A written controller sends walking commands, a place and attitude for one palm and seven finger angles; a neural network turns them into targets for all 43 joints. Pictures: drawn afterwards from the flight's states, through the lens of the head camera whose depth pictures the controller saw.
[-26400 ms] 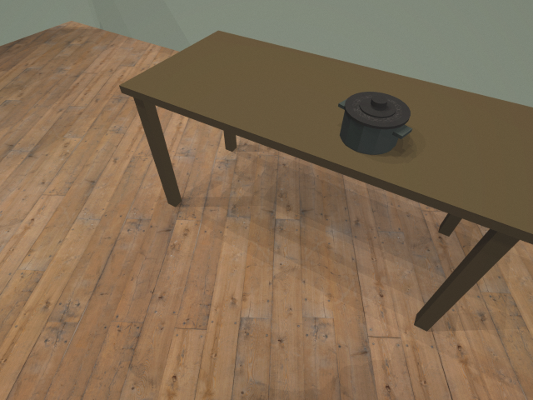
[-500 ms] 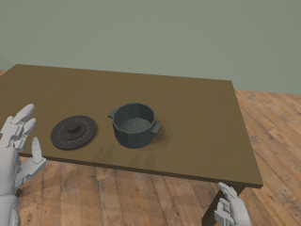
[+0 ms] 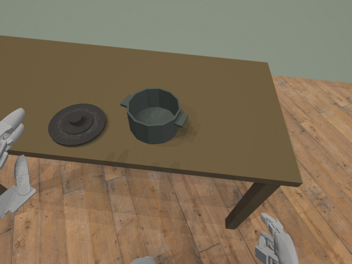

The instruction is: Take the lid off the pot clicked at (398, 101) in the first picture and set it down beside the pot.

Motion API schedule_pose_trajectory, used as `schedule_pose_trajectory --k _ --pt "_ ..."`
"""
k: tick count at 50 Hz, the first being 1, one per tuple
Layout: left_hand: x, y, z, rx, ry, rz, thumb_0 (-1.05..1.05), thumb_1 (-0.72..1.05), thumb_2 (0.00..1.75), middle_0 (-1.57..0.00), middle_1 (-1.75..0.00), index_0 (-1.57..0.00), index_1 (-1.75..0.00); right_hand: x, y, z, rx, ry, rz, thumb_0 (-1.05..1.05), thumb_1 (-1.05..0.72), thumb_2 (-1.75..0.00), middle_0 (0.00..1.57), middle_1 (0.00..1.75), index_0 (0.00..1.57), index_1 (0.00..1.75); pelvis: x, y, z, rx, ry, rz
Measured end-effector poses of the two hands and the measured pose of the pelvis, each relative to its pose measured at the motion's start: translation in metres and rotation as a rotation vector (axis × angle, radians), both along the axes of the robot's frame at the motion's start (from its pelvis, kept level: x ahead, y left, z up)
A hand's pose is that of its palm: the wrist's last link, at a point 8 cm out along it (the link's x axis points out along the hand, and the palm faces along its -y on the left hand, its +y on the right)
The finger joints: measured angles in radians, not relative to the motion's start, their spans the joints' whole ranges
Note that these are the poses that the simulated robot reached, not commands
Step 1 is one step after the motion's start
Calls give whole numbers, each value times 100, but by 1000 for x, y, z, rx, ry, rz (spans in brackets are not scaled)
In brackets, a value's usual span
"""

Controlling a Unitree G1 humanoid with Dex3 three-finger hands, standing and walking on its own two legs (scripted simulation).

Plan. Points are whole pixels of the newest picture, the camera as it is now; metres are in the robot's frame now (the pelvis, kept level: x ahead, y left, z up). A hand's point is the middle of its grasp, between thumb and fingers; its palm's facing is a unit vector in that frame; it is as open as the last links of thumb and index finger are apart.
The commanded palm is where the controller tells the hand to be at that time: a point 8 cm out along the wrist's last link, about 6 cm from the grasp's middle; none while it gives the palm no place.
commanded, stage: step back with the hand held close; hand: left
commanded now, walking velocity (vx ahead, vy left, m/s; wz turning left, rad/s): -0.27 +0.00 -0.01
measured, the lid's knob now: (75, 118) +0.52 +0.37 -0.06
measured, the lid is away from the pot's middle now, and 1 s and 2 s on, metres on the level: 0.26 0.26 0.26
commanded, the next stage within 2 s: stop stepping back and stand still in 1.20 s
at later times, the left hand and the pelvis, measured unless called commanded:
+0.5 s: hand (24, 217) +0.15 +0.23 +0.17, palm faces +0.27 -0.86 -0.43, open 7.4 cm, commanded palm +0.09 +0.28 +0.19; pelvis -0.04 +0.00 -0.01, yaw +0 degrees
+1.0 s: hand (10, 235) +0.13 +0.23 +0.17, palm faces +0.29 -0.86 -0.41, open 7.4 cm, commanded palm +0.05 +0.28 +0.19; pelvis -0.08 +0.00 +0.00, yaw -1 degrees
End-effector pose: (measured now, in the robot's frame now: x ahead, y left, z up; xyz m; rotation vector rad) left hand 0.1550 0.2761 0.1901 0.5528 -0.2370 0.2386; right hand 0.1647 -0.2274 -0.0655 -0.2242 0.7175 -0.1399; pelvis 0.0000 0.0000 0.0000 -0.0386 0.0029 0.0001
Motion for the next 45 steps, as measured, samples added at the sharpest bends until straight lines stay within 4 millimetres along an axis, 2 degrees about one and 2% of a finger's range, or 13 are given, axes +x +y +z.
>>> schedule_pose_trajectory --k 10,15,20,27,33,38,42,45 --pt "-19 5 -9 -69 -77 1 1 89 90 -22 -30 -21 -30 -16 3 1 -37 -19 -1 1 -90 -90 20 30 20 30 -16 7 -7 -19 0 12" --pt "-23 11 -3 -24 -90 8 2 89 90 -22 -30 -21 -30 -22 8 7 -32 -54 1 1 -91 -90 20 30 20 30 -23 7 -5 -19 4 3" --pt "-27 3 0 -20 -101 -25 2 89 90 -21 -30 -20 -30 -28 9 5 -14 -54 22 1 -90 -90 20 30 20 30 -34 4 -5 -27 10 -10" --pt "-39 -7 -3 -32 -98 -72 1 89 90 -22 -30 -21 -30 -45 0 4 -33 -37 -1 1 -90 -90 20 30 20 30 -44 1 -7 -24 15 -3" --pt "-50 -6 1 8 -117 -41 1 89 90 -22 -30 -21 -30 -57 -8 0 -35 -37 -7 1 -90 -90 20 30 20 30 -53 -5 -9 -23 10 2" --pt "-59 -14 3 -9 -134 -29 2 89 90 -22 -30 -21 -30 -67 -13 -4 -28 -10 -1 1 -90 -90 20 30 20 30 -58 -11 -7 -4 13 12" --pt "-61 -13 1 -63 -157 -38 1 89 90 -22 -30 -21 -30 -77 -15 -2 -42 32 -21 1 -91 -90 20 30 20 30 -59 -6 -4 23 15 15" --pt "-60 -6 -3 -62 -180 -53 1 89 90 -22 -30 -21 -30 -80 -14 -2 -69 17 -29 1 -91 -90 20 30 20 30 -64 2 -11 1 34 32"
